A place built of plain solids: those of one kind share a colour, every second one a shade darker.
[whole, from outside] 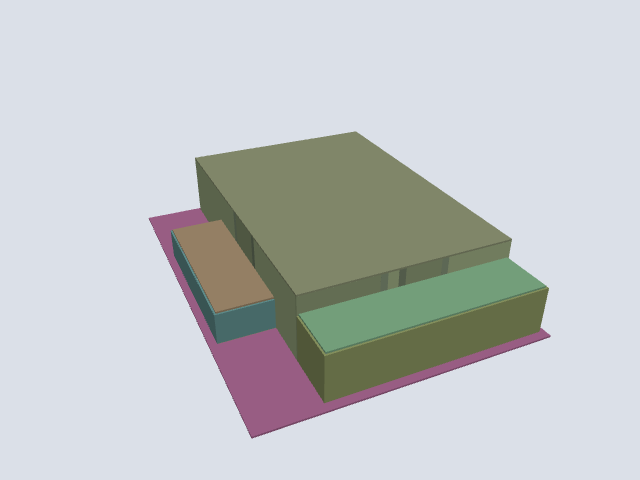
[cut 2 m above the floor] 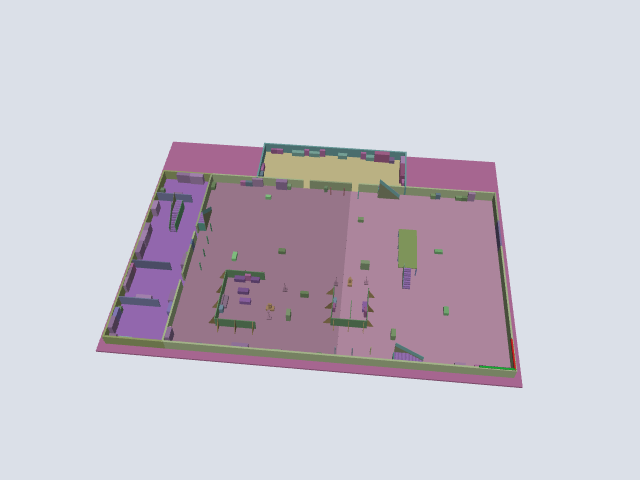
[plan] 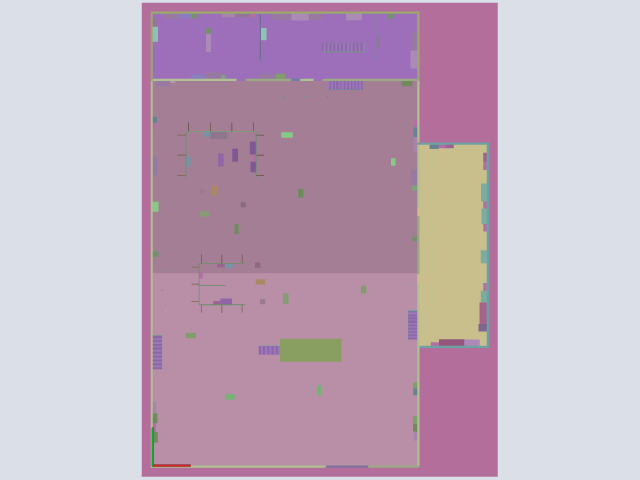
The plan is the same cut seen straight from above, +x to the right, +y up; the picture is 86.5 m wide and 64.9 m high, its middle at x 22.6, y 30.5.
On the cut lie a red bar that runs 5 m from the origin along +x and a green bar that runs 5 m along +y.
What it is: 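A film and television sound stage with a two-storey annex across its back; the building has no window; on its floor two built sets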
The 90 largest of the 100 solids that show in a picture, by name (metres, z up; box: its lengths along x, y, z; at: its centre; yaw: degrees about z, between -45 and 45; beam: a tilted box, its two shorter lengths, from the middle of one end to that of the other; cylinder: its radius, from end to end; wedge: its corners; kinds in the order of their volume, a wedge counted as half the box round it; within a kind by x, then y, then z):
{
 "floor_site_1": {"box": [48.14, 64.09, 0.3], "at": [22.57, 30.55, -0.45]},
 "roof_bay_1": {"box": [36.35, 52.6, 0.3], "at": [17.88, 26.0, 11.47]},
 "wall_bay_1": {"box": [0.3, 52.0, 11.32], "at": [-0.15, 26.0, 5.66]},
 "wall_bay_2": {"box": [11.62, 0.3, 11.32], "at": [5.51, 52.15, 5.66]},
 "wall_bay_3": {"box": [23.69, 0.3, 11.32], "at": [11.55, -0.15, 5.66]},
 "wall_bay_4": {"box": [6.2, 0.3, 11.32], "at": [15.62, 52.15, 5.66]},
 "wall_bay_5": {"box": [1.82, 0.3, 11.32], "at": [20.82, 52.15, 5.66]},
 "wall_bay_6": {"box": [13.12, 0.3, 11.32], "at": [29.49, 52.15, 5.66]},
 "wall_bay_7": {"box": [6.92, 0.3, 11.32], "at": [32.59, -0.15, 5.66]},
 "wall_bay_8": {"box": [0.3, 24.67, 11.32], "at": [35.9, 12.33, 5.66]},
 "wall_bay_9": {"box": [0.3, 7.86, 11.32], "at": [35.9, 29.8, 5.66]},
 "wall_bay_10": {"box": [0.3, 17.08, 11.32], "at": [35.9, 43.46, 5.66]},
 "floor_bay_1": {"box": [35.75, 26.0, 0.3], "at": [17.88, 13.0, -0.15]},
 "floor_bay_2": {"box": [35.75, 26.0, 0.3], "at": [17.88, 39.0, -0.15]},
 "wall_annex_1": {"box": [0.3, 9.09, 8.06], "at": [-0.15, 56.55, 4.03]},
 "wall_annex_2": {"box": [36.35, 0.3, 8.06], "at": [17.88, 61.24, 4.03]},
 "wall_annex_3": {"box": [0.3, 9.09, 8.06], "at": [35.9, 56.55, 4.03]},
 "floor_annex_ground_1": {"box": [35.75, 9.09, 0.3], "at": [17.88, 56.55, -0.15]},
 "roof_annex_1": {"box": [35.75, 9.09, 0.3], "at": [17.88, 56.55, 8.21]},
 "floor_scenedock_ground_1": {"box": [9.39, 27.17, 0.3], "at": [40.45, 29.8, -0.15]},
 "roof_scenedock_1": {"box": [9.39, 27.17, 0.3], "at": [40.45, 29.8, 5.42]},
 "wall_scenedock_1": {"box": [9.69, 0.3, 5.27], "at": [40.59, 16.06, 2.63]},
 "wall_scenedock_2": {"box": [9.69, 0.3, 5.27], "at": [40.59, 43.53, 2.63]},
 "wall_scenedock_3": {"box": [0.3, 27.17, 5.27], "at": [45.29, 29.8, 2.63]},
 "rack_1": {"box": [0.64, 2.51, 2.11], "at": [0.32, 40.49, 1.05]},
 "rack_2": {"box": [1.87, 0.72, 2.39], "at": [1.41, 51.64, 1.2]},
 "rack_3": {"box": [2.06, 0.7, 2.45], "at": [2.41, 60.74, 1.23]},
 "rack_4": {"box": [0.66, 2.48, 2.03], "at": [7.53, 57.16, 1.01]},
 "rack_5": {"box": [2.11, 0.87, 2.35], "at": [8.19, 52.73, 1.18]},
 "rack_6": {"box": [2.33, 0.6, 2.02], "at": [15.5, 52.6, 1.01]},
 "rack_7": {"box": [2.57, 0.8, 2.34], "at": [17.47, 60.69, 1.17]},
 "rack_8": {"box": [2.32, 0.9, 2.35], "at": [19.91, 60.64, 1.18]},
 "rack_9": {"box": [1.8, 0.85, 2.19], "at": [21.97, 60.67, 1.09]},
 "rack_10": {"box": [2.11, 0.89, 2.43], "at": [27.19, 60.65, 1.22]},
 "rack_11": {"box": [0.9, 2.45, 2.3], "at": [35.3, 54.9, 1.15]},
 "rack_12": {"box": [0.84, 2.07, 2.25], "at": [35.33, 38.9, 1.12]},
 "rack_13": {"box": [0.76, 2.53, 2.5], "at": [35.37, 57.39, 1.25]},
 "rack_14": {"box": [2.08, 0.83, 2.26], "at": [43.14, 16.62, 1.13]},
 "setwall_1": {"box": [0.12, 6.26, 3.39], "at": [4.5, 41.97, 1.7]},
 "setwall_2": {"box": [0.12, 5.44, 3.29], "at": [6.26, 24.53, 1.65]},
 "setwall_3": {"box": [9.58, 0.12, 3.39], "at": [9.24, 45.15, 1.7]},
 "setwall_4": {"box": [6.28, 0.12, 3.29], "at": [9.34, 21.75, 1.65]},
 "setwall_5": {"box": [6.28, 0.12, 3.29], "at": [9.34, 27.3, 1.65]},
 "setwall_6": {"box": [0.12, 6.26, 3.39], "at": [13.97, 41.97, 1.7]},
 "wall_bay_lintel_1": {"box": [1.2, 0.3, 9.12], "at": [11.92, 52.15, 6.76]},
 "wall_bay_lintel_2": {"box": [1.2, 0.3, 5.09], "at": [19.32, 52.15, 8.78]},
 "wall_bay_lintel_3": {"box": [1.2, 0.3, 9.12], "at": [22.33, 52.15, 6.76]},
 "wall_bay_lintel_4": {"box": [0.3, 1.2, 9.12], "at": [35.9, 25.27, 6.76]},
 "wall_bay_lintel_5": {"box": [0.3, 1.2, 9.12], "at": [35.9, 34.32, 6.76]},
 "timberrack_1": {"box": [3.41, 0.88, 2.03], "at": [40.4, 16.65, 1.01]},
 "timberrack_2": {"box": [0.96, 2.89, 2.28], "at": [44.66, 20.6, 1.14]},
 "wall_part_annex_ground_1": {"box": [0.15, 6.37, 3.73], "at": [7.12, 57.91, 1.87]},
 "wall_part_annex_ground_2": {"box": [0.15, 6.37, 3.73], "at": [14.53, 57.91, 1.87]},
 "wall_part_annex_ground_3": {"box": [0.15, 6.37, 3.73], "at": [30.17, 57.91, 1.87]},
 "door_bay_1": {"box": [5.74, 0.3, 5.37], "at": [26.26, -0.15, 2.69]},
 "bench_1": {"box": [0.71, 2.03, 0.93], "at": [0.35, 58.32, 0.47]},
 "bench_2": {"box": [0.76, 1.66, 0.91], "at": [14.99, 58.32, 0.46]},
 "bench_3": {"box": [0.82, 1.6, 0.91], "at": [44.73, 22.84, 0.46]},
 "bench_4": {"box": [0.8, 1.76, 0.9], "at": [44.74, 28.22, 0.45]},
 "bench_5": {"box": [0.78, 2.43, 0.89], "at": [44.75, 36.93, 0.45]},
 "bench_6": {"box": [0.71, 2.1, 0.91], "at": [44.79, 33.72, 0.46]},
 "floor_gantry_1": {"box": [8.33, 3.09, 0.3], "at": [21.35, 15.59, 1.98]},
 "lockers_1": {"box": [1.78, 0.46, 1.92], "at": [10.21, 60.86, 0.96]},
 "lockers_2": {"box": [1.99, 0.48, 1.9], "at": [12.09, 60.85, 0.95]},
 "lockers_3": {"box": [0.49, 1.27, 1.9], "at": [35.51, 3.98, 0.95]},
 "lockers_4": {"box": [0.46, 1.98, 1.87], "at": [35.52, 43.45, 0.94]},
 "roadcase_1": {"box": [0.64, 1.31, 0.78], "at": [0.32, 6.37, 0.39]},
 "roadcase_2": {"box": [0.66, 1.43, 0.95], "at": [0.33, 3.83, 0.47]},
 "roadcase_3": {"box": [1.37, 0.74, 1.15], "at": [5.14, 17.58, 0.57]},
 "roadcase_4": {"box": [0.56, 1.34, 1.09], "at": [11.32, 31.99, 0.55]},
 "roadcase_5": {"box": [1.23, 0.67, 0.94], "at": [17.28, 52.63, 0.47]},
 "roadcase_6": {"box": [1.43, 0.72, 0.74], "at": [34.36, 51.64, 0.37]},
 "desk_1": {"box": [0.78, 1.78, 0.77], "at": [9.21, 41.32, 0.39]},
 "desk_2": {"box": [1.59, 0.77, 0.77], "at": [9.9, 22.19, 0.39]},
 "desk_3": {"box": [0.8, 1.77, 0.77], "at": [11.12, 41.95, 0.39]},
 "desk_4": {"box": [0.8, 1.78, 0.77], "at": [13.51, 42.94, 0.39]},
 "desk_5": {"box": [0.72, 1.42, 0.76], "at": [13.55, 40.37, 0.38]},
 "wardrobe_1": {"box": [1.85, 0.62, 1.8], "at": [4.37, 60.78, 0.9]},
 "wardrobe_2": {"box": [1.93, 0.62, 1.77], "at": [6.17, 52.61, 0.89]},
 "wall_stair_1": {"box": [5.8, 0.1, 6.48], "at": [25.7, 55.95, 3.19]},
 "monitor_1": {"box": [1.26, 0.68, 1.62], "at": [6.99, 34.03, 0.81]},
 "monitor_2": {"box": [0.72, 1.49, 1.7], "at": [17.97, 22.56, 0.85]},
 "cablebox_1": {"box": [0.75, 1.36, 0.76], "at": [0.37, 34.99, 0.38]},
 "cablebox_2": {"box": [1.34, 0.77, 0.63], "at": [10.41, 9.29, 0.32]},
 "cablebox_3": {"box": [1.55, 0.73, 0.67], "at": [18.13, 44.7, 0.34]},
 "chest_1": {"box": [0.51, 1.32, 1.06], "at": [35.5, 45.09, 0.53]},
 "chest_2": {"box": [1.25, 0.58, 0.99], "at": [38.02, 43.09, 0.49]},
 "sofa_1": {"box": [2.29, 0.94, 0.44], "at": [8.91, 44.62, 0.22]},
 "crate_1": {"box": [1.12, 1.04, 0.68], "at": [44.58, 18.63, 0.34]},
 "cabinet_1": {"box": [0.46, 1.03, 1.55], "at": [44.91, 32.16, 0.78]}
}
